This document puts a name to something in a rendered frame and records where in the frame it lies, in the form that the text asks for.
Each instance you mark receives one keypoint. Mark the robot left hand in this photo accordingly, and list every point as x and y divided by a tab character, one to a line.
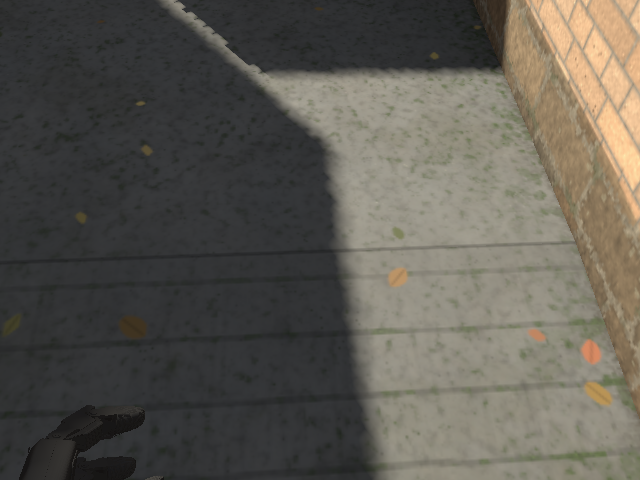
55	457

